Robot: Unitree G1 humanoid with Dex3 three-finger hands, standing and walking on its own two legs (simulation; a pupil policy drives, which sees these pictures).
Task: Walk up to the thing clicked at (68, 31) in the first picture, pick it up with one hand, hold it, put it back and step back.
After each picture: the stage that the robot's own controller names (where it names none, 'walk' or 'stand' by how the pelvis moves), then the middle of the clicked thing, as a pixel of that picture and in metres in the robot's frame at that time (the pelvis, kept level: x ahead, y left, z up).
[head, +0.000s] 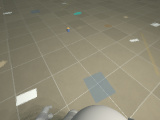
stand; (68, 29) +2.20 +0.71 -0.72
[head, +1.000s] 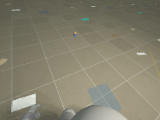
walk; (75, 34) +2.14 +0.38 -0.70
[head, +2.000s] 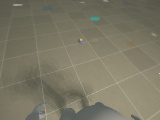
walk; (80, 41) +1.58 +0.18 -0.72
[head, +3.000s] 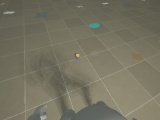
walk; (77, 57) +1.09 +0.20 -0.72
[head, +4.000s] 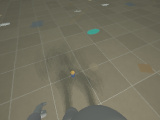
walk; (72, 74) +0.70 +0.28 -0.69
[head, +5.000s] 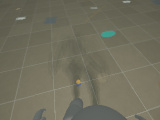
walk; (78, 83) +0.50 +0.21 -0.71
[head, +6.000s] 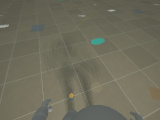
stand; (71, 96) +0.35 +0.22 -0.71
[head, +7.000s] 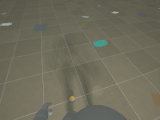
stand; (72, 99) +0.32 +0.19 -0.72
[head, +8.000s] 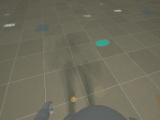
stand; (73, 100) +0.30 +0.19 -0.72
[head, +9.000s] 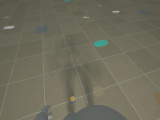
stand; (72, 99) +0.32 +0.21 -0.72
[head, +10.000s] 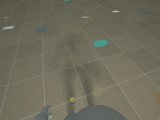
stand; (72, 100) +0.31 +0.21 -0.73
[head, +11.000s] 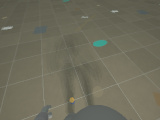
stand; (72, 100) +0.31 +0.21 -0.73
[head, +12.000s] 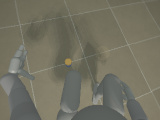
go down; (68, 62) +0.41 +0.19 -0.37
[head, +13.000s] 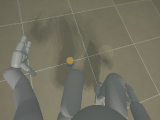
approach; (70, 61) +0.42 +0.18 -0.32
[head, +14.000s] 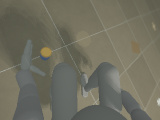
close in; (45, 54) +0.42 +0.22 -0.23
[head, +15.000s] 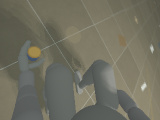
close; (33, 54) +0.41 +0.23 -0.23
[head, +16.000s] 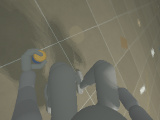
lift; (38, 57) +0.38 +0.21 -0.23
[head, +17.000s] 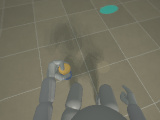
lift; (65, 72) +0.31 +0.17 -0.02
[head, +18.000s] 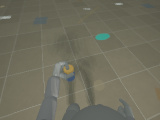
hold; (69, 73) +0.32 +0.16 +0.01
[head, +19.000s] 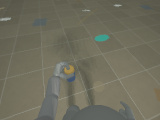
hold; (70, 73) +0.32 +0.16 +0.00
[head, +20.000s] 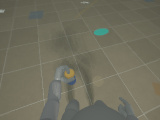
crouch; (70, 77) +0.30 +0.14 -0.04
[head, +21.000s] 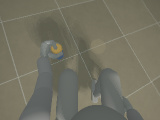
lower; (57, 52) +0.45 +0.20 -0.11
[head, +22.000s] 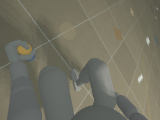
lower; (27, 53) +0.43 +0.23 -0.23
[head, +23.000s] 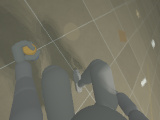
lower; (31, 52) +0.42 +0.23 -0.23
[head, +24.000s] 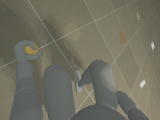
lower; (33, 52) +0.42 +0.23 -0.24
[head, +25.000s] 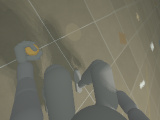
lower; (33, 52) +0.41 +0.23 -0.24
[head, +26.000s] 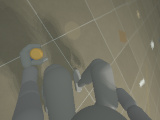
open; (35, 55) +0.40 +0.21 -0.24
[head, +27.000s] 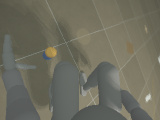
stand; (49, 53) +0.40 +0.19 -0.22
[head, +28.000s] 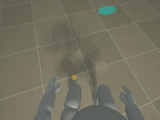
walk; (74, 78) +0.37 +0.15 -0.52
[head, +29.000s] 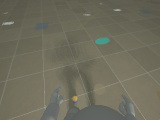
stand; (74, 99) +0.32 +0.15 -0.67
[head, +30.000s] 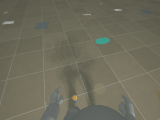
stand; (74, 98) +0.33 +0.15 -0.67
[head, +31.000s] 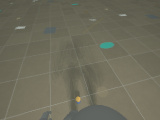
stand; (78, 100) +0.35 +0.15 -0.72
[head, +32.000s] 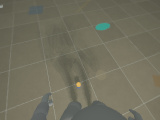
walk; (78, 85) +0.38 +0.10 -0.70
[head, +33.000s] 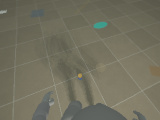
walk; (80, 76) +0.54 +0.13 -0.70
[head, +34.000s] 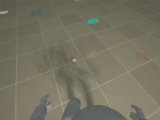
walk; (74, 61) +0.84 +0.29 -0.69
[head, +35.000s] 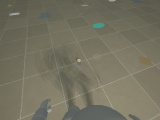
stand; (79, 62) +0.92 +0.20 -0.71
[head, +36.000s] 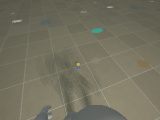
stand; (78, 66) +0.93 +0.23 -0.73
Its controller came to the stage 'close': yes
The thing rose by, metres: 0.71
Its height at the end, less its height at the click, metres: +0.00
